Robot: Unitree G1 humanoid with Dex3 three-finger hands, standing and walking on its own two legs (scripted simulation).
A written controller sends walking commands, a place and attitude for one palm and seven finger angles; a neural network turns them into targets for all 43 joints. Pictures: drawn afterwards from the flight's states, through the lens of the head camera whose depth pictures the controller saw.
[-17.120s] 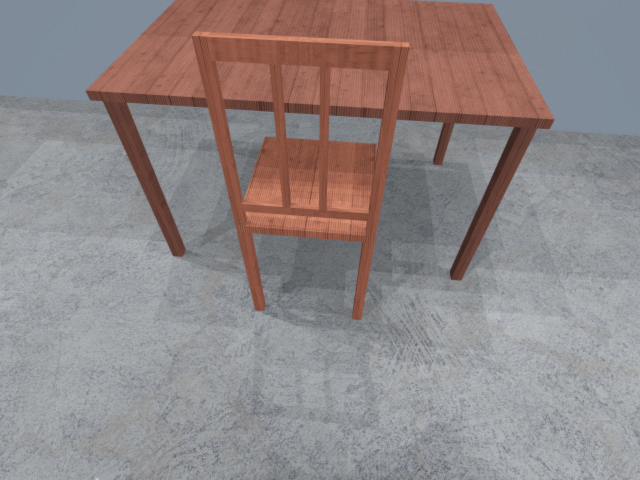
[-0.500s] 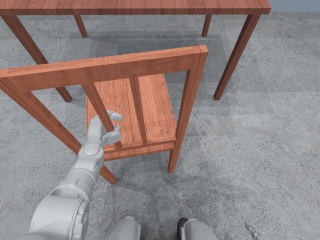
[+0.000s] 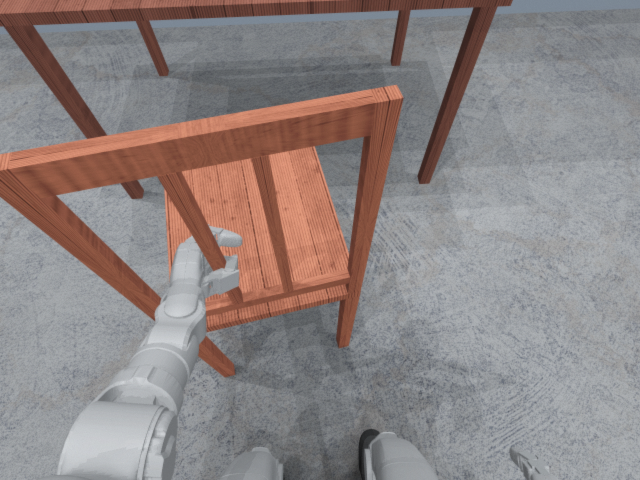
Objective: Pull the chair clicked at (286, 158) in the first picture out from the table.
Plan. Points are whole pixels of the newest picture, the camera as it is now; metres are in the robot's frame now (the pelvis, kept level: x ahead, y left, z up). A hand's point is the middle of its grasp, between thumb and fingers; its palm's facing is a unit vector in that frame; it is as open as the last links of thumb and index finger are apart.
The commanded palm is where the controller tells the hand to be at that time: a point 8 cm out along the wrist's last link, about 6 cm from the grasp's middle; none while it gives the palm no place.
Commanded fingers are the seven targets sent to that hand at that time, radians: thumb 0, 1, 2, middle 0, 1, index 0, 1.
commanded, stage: step backward, pulling the chair out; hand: left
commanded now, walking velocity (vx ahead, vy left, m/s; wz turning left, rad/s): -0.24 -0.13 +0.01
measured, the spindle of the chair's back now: (212, 252) +0.41 +0.15 -0.03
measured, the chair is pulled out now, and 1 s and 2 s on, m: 0.44 0.60 0.60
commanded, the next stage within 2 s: stop walking, hand still on the chair in 0.12 s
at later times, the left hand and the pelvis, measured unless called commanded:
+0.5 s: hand (223, 360) +0.26 +0.12 -0.05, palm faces +0.03 -0.98 -0.18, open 5.1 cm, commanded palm +0.24 +0.17 -0.03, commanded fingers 0.00 0.90 0.90 -0.50 -1.45 -0.50 -1.45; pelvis -0.08 +0.00 +0.00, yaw -2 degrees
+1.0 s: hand (216, 391) +0.22 +0.13 -0.05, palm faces -0.04 -0.98 -0.17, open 5.1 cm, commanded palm +0.21 +0.18 -0.03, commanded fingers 0.00 0.90 0.90 -0.50 -1.45 -0.50 -1.45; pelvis -0.05 +0.02 +0.01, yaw -4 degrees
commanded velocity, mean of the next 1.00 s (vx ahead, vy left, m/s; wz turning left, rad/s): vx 0.00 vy -0.01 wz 0.00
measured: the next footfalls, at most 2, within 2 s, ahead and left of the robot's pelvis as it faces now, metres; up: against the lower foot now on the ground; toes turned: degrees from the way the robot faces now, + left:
left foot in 0.04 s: +0.01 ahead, +0.14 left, +0.00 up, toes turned -1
right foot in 0.24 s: -0.01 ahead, -0.13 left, +0.00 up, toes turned -4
